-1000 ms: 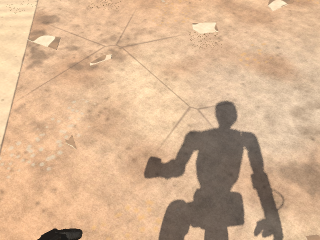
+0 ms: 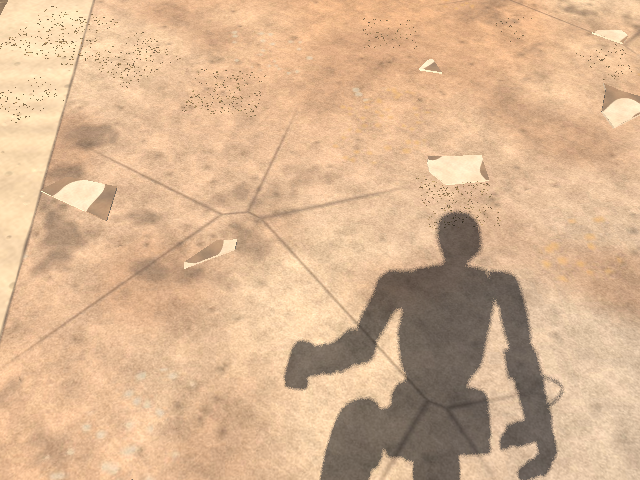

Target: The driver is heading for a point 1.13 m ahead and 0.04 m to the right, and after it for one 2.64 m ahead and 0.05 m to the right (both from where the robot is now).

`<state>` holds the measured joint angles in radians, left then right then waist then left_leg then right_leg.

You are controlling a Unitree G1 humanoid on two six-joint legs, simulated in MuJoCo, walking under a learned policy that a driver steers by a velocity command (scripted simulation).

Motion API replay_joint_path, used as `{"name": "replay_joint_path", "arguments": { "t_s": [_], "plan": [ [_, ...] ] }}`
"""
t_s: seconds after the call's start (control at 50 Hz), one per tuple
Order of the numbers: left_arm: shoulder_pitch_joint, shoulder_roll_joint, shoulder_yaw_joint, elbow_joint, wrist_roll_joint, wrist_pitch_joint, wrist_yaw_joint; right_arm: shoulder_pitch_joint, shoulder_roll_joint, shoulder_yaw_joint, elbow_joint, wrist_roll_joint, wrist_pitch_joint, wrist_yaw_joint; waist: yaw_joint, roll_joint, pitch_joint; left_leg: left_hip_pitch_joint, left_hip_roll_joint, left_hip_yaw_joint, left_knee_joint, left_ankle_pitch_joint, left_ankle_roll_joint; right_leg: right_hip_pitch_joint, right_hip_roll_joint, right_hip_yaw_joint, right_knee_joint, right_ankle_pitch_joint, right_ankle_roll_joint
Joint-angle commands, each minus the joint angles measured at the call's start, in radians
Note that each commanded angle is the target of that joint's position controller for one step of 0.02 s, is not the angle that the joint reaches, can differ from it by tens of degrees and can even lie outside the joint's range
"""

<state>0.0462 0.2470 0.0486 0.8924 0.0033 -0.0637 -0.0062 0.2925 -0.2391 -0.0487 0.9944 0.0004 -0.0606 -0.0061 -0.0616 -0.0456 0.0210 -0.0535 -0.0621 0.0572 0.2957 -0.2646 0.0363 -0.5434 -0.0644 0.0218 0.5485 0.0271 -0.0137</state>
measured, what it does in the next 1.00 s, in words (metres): walks ahead: right foot, then left foot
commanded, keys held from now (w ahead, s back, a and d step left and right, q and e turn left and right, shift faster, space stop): no key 0.66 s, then w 0.34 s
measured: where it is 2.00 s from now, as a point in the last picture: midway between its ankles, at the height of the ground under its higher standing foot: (310, 383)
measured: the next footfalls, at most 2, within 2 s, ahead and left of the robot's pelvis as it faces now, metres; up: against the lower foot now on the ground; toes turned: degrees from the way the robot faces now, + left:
right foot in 0.04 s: +0.19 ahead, -0.12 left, +0.00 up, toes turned -1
left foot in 0.32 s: +0.11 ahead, +0.13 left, +0.00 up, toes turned +1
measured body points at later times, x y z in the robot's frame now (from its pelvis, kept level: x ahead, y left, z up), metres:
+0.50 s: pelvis +0.09 -0.01 -0.01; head +0.10 +0.00 +0.44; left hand +0.19 +0.24 -0.15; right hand +0.12 -0.27 -0.15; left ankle +0.07 +0.12 -0.74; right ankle +0.15 -0.12 -0.74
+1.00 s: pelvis +0.19 -0.03 -0.01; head +0.19 -0.04 +0.44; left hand +0.21 +0.24 -0.14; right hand +0.21 -0.29 -0.16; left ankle +0.10 +0.11 -0.66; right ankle +0.17 -0.11 -0.74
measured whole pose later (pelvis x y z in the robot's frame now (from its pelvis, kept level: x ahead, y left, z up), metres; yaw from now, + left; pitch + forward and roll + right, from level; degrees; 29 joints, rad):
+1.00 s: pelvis +0.19 -0.03 -0.01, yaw +0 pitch +0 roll +0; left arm 0.26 0.24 0.06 1.09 -0.01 -0.10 -0.02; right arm 0.30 -0.25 -0.06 1.05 0.04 -0.08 -0.02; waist 0.02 0.03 0.00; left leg -0.35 0.02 -0.03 1.10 -0.43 0.04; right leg -0.21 0.02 -0.07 0.53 -0.33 -0.06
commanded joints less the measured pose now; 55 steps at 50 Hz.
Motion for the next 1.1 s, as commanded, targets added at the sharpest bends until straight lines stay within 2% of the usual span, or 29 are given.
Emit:
{"name": "replay_joint_path", "arguments": {
  "t_s": [0.02,0.04,0.06,0.08,0.1,0.12,0.16,0.2,0.24,0.28,0.32,0.34,0.36,0.4,0.46,0.64,0.68,0.72,0.76,0.8,0.84,0.88,0.9,0.92,0.94,0.96,1.0,1.04,1.1],
  "plan": [
    [0.083,0.120,0.033,-0.013,0.012,-0.016,-0.004,-0.043,-0.155,-0.029,-0.033,0.012,0.006,-0.011,0.093,0.110,-0.077,-0.016,0.236,-0.098,0.117,0.583,0.092,0.220,0.033,-0.017,-0.115,0.064,-0.039],
    [0.133,0.178,0.049,0.004,0.022,-0.020,0.003,0.004,-0.140,-0.025,-0.028,-0.002,0.005,-0.012,0.092,0.048,-0.123,-0.052,0.172,-0.070,0.221,0.515,0.047,0.355,-0.019,0.027,-0.123,0.406,-0.065],
    [0.172,0.225,0.053,0.008,0.032,-0.016,0.008,0.105,-0.086,-0.008,-0.021,-0.023,-0.004,-0.008,0.044,-0.080,-0.239,-0.218,0.100,-0.044,0.394,0.183,-0.003,0.620,-0.167,0.159,-0.032,0.736,-0.158],
    [0.206,0.152,0.034,0.024,0.025,0.000,0.009,0.169,-0.026,0.014,0.009,-0.013,0.000,-0.008,0.062,-0.200,-0.337,-0.328,0.046,-0.050,0.580,-0.274,-0.052,0.721,-0.299,0.313,-0.055,0.725,-0.294],
    [0.207,0.097,0.016,0.030,0.008,0.008,0.003,0.104,-0.085,0.000,-0.001,0.006,0.017,-0.008,0.084,-0.151,-0.316,-0.371,0.057,-0.101,0.675,-0.456,-0.071,0.651,-0.294,0.359,-0.115,0.494,-0.305],
    [0.158,0.103,0.013,0.026,0.005,0.010,0.001,0.043,-0.116,-0.010,-0.019,0.017,0.036,-0.015,0.078,-0.103,-0.244,-0.411,0.083,-0.119,0.718,-0.440,-0.074,0.560,-0.267,0.346,-0.160,0.263,-0.271],
    [0.036,0.114,0.011,0.000,0.012,0.015,0.008,-0.012,-0.119,-0.019,-0.024,0.009,0.074,-0.035,0.047,-0.059,-0.141,-0.389,0.123,-0.119,0.669,-0.339,-0.084,0.366,-0.223,0.293,-0.244,-0.035,-0.218],
    [-0.034,0.113,0.012,-0.009,0.024,0.026,0.017,0.003,-0.093,-0.016,-0.011,0.004,0.090,-0.047,0.017,-0.102,-0.109,-0.277,0.125,-0.097,0.536,-0.252,-0.086,0.229,-0.167,0.226,-0.297,-0.193,-0.178],
    [-0.040,0.105,0.010,-0.001,0.020,0.035,0.023,0.026,-0.068,-0.012,0.015,0.000,0.088,-0.046,0.006,-0.098,-0.122,-0.164,0.107,-0.063,0.396,-0.106,-0.074,0.178,-0.129,0.162,-0.303,-0.248,-0.161],
    [-0.028,0.101,0.009,0.015,0.000,0.041,0.027,0.045,-0.060,-0.011,0.038,-0.012,0.087,-0.036,-0.007,-0.080,-0.120,-0.063,0.085,-0.029,0.244,0.057,-0.050,0.143,-0.098,0.121,-0.296,-0.398,-0.126],
    [0.021,0.082,0.002,0.040,0.000,0.044,0.025,0.004,-0.099,-0.011,0.017,-0.032,0.089,-0.032,0.022,-0.015,-0.052,-0.081,0.151,-0.096,0.129,0.046,-0.005,0.117,-0.052,0.092,-0.274,-0.546,-0.046],
    [0.037,0.085,0.007,0.037,0.004,0.047,0.026,-0.022,-0.153,-0.021,0.017,-0.018,0.086,-0.033,0.066,0.076,-0.004,-0.210,0.158,-0.105,0.117,-0.130,0.020,0.172,0.004,0.035,-0.255,-0.503,-0.017],
    [0.023,0.082,0.006,0.038,0.010,0.048,0.031,-0.043,-0.129,-0.017,0.021,-0.012,0.075,-0.031,0.062,0.112,0.018,-0.319,0.150,-0.114,0.072,-0.236,0.019,0.271,0.024,0.008,-0.203,-0.415,-0.003],
    [0.042,0.072,0.006,0.052,0.008,0.048,0.036,-0.076,-0.101,-0.009,0.024,-0.017,0.052,-0.030,0.080,0.144,0.017,-0.356,0.149,-0.115,0.035,-0.183,-0.014,0.356,0.023,0.001,-0.145,-0.285,-0.017],
    [0.066,0.074,0.007,0.078,0.006,0.047,0.034,-0.051,-0.093,-0.006,0.036,-0.009,0.031,-0.028,0.071,0.109,-0.010,-0.282,0.139,-0.102,0.067,-0.044,-0.027,0.361,0.024,-0.005,-0.119,-0.159,-0.034],
    [0.067,0.078,0.009,0.121,-0.003,0.058,0.032,-0.005,-0.086,0.002,0.058,-0.004,0.040,-0.029,0.054,0.051,-0.040,-0.201,0.122,-0.077,0.114,0.145,-0.019,0.387,0.021,-0.010,-0.082,0.008,-0.030],
    [0.085,0.070,0.007,0.139,-0.004,0.063,0.033,0.018,-0.078,0.004,0.071,-0.003,0.043,-0.029,0.052,0.054,-0.060,-0.186,0.116,-0.070,0.101,0.063,-0.014,0.397,0.035,-0.027,-0.073,-0.079,-0.029],
    [0.082,0.077,0.012,0.147,-0.013,0.067,0.035,0.020,-0.111,-0.008,0.069,0.009,0.049,-0.031,0.051,0.100,-0.003,-0.219,0.133,-0.114,0.061,-0.233,0.034,0.325,0.084,-0.077,-0.013,-0.398,-0.029],
    [0.033,0.075,0.013,0.127,-0.015,0.049,0.030,0.051,-0.146,-0.022,0.061,0.019,0.040,-0.033,0.026,0.164,0.089,-0.199,0.239,-0.271,-0.032,-0.455,0.109,0.155,0.105,-0.104,0.089,-0.502,-0.028],
    [-0.004,0.056,0.010,0.103,-0.025,0.016,0.017,0.073,-0.174,-0.035,0.066,0.027,0.016,-0.033,0.019,0.218,0.164,-0.151,0.373,-0.437,-0.086,-0.443,0.181,0.029,0.062,-0.079,0.185,-0.434,-0.049],
    [0.026,0.053,0.013,0.107,-0.031,-0.012,0.001,0.048,-0.147,-0.033,0.059,0.026,-0.004,-0.028,0.053,0.215,0.161,-0.116,0.382,-0.406,-0.036,-0.243,0.174,0.036,0.036,-0.066,0.147,-0.439,-0.072],
    [0.185,0.070,0.029,0.169,-0.038,-0.022,-0.004,-0.032,-0.135,-0.031,0.029,0.031,-0.004,-0.019,0.136,0.177,0.106,-0.243,0.286,-0.260,0.065,-0.111,0.107,0.335,0.072,-0.091,-0.030,-0.353,-0.084],
    [0.296,0.130,0.052,0.200,-0.031,-0.023,-0.001,-0.084,-0.123,-0.026,0.000,0.027,-0.011,-0.016,0.182,0.075,0.064,-0.351,0.198,-0.149,0.265,0.069,0.056,0.503,0.011,0.038,-0.105,-0.326,-0.110],
    [0.424,0.244,0.083,0.230,-0.034,-0.025,-0.005,-0.088,-0.057,-0.011,-0.042,0.018,-0.024,-0.019,0.203,-0.221,-0.005,-0.562,0.043,0.018,0.619,-0.021,-0.029,0.692,-0.187,0.422,-0.262,-0.383,-0.229],
    [0.470,0.196,0.059,0.236,-0.016,-0.037,-0.015,-0.116,-0.070,-0.014,-0.060,0.024,-0.038,-0.020,0.209,-0.222,-0.050,-0.691,0.019,-0.094,0.857,-0.300,-0.028,0.749,-0.316,0.697,-0.363,-0.374,-0.304],
    [0.388,0.139,0.037,0.217,-0.011,-0.049,-0.014,-0.112,-0.089,-0.023,-0.059,0.048,-0.048,-0.011,0.155,-0.109,0.005,-0.770,0.085,-0.155,0.974,-0.262,0.004,0.716,-0.325,0.615,-0.333,-0.357,-0.282],
    [0.285,0.097,0.017,0.175,-0.012,-0.056,-0.019,-0.106,-0.083,-0.027,-0.044,0.047,-0.054,-0.001,0.107,-0.015,0.045,-0.778,0.163,-0.133,0.943,-0.080,0.042,0.631,-0.247,0.388,-0.342,-0.276,-0.217],
    [0.280,0.064,0.001,0.170,-0.005,-0.047,-0.017,-0.113,-0.091,-0.040,-0.042,0.032,-0.044,0.002,0.089,-0.029,0.046,-0.692,0.196,-0.105,0.829,0.020,0.035,0.560,-0.178,0.230,-0.371,-0.131,-0.172],
    [0.334,0.097,0.001,0.178,-0.001,-0.036,0.004,-0.178,-0.056,-0.035,-0.069,0.021,-0.027,0.008,0.095,-0.017,0.055,-0.689,0.190,-0.062,0.683,0.098,-0.010,0.541,-0.157,0.143,-0.407,-0.001,-0.183]
  ]
}}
